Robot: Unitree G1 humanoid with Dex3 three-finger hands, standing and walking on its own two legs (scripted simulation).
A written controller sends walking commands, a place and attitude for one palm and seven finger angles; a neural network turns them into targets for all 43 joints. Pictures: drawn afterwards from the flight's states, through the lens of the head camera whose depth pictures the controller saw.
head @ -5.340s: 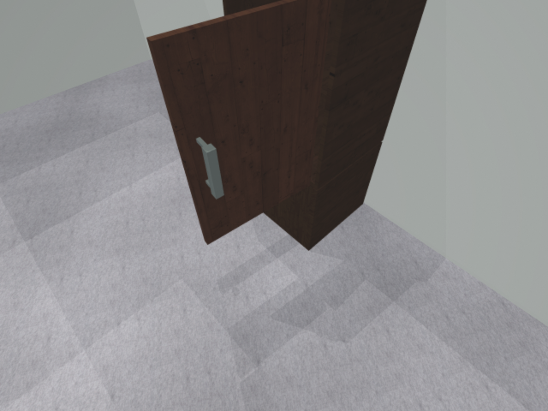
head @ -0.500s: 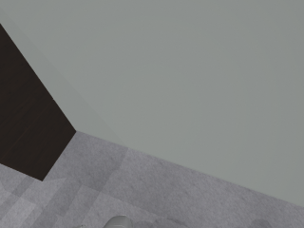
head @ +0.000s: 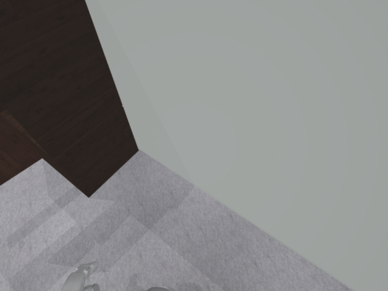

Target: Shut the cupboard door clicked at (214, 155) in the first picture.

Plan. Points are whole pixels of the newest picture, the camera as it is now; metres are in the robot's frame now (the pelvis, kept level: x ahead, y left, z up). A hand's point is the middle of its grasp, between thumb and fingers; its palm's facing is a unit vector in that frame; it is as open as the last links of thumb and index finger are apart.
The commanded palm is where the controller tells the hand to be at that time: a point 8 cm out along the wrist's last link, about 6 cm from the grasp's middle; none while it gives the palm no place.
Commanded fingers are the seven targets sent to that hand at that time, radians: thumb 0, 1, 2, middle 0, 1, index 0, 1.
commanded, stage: turn to face it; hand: left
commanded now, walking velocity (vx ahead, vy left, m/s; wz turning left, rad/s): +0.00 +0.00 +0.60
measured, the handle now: out of the picture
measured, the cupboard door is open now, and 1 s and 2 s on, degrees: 84 84 84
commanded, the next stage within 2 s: take the last steps up to it in 1.22 s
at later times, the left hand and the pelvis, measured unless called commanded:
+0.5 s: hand out of the picture -0.01 +0.24 -0.17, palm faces +0.34 -0.91 -0.24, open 7.4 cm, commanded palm none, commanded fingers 0.00 0.90 0.90 -0.20 -0.30 -0.20 -0.30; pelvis +0.00 +0.01 +0.01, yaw +19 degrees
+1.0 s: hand out of the picture -0.01 +0.17 -0.14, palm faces +0.56 -0.79 -0.25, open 7.4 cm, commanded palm none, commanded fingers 0.00 0.90 0.90 -0.20 -0.30 -0.20 -0.30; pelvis +0.02 -0.04 +0.01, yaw +37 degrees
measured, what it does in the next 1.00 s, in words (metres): steps on the spot, turning left: left foot, then right foot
